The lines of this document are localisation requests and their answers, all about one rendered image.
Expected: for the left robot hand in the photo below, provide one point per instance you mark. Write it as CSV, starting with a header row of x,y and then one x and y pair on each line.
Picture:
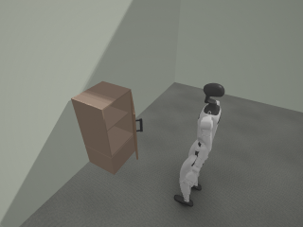
x,y
190,177

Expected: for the right robot foot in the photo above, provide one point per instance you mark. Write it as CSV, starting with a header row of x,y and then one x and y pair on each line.
x,y
197,187

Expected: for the robot left shin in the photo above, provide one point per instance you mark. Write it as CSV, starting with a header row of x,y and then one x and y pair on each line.
x,y
185,189

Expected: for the cupboard door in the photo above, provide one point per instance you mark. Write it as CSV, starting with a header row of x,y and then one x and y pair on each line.
x,y
134,125

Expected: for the handle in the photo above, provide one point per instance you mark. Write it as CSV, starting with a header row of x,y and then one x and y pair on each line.
x,y
140,124

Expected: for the left robot upper arm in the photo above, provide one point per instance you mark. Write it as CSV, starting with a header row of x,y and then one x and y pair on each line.
x,y
206,126

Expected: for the robot left forearm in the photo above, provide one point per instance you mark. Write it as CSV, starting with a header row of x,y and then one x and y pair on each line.
x,y
202,156

